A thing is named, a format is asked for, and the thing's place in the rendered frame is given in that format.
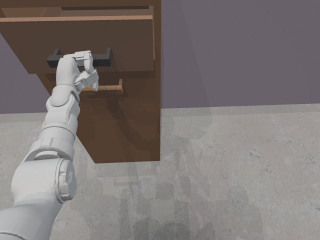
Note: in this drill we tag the left robot hand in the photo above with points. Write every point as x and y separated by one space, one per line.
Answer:
68 73

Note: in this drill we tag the robot left forearm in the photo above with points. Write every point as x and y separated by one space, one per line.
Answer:
58 132

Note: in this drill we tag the drawer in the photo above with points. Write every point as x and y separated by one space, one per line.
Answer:
127 30

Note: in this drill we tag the left robot upper arm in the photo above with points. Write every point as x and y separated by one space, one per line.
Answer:
40 188

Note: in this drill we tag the cabinet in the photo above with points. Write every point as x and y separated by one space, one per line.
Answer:
113 128

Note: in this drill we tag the handle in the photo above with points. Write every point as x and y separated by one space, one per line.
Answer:
103 90
99 60

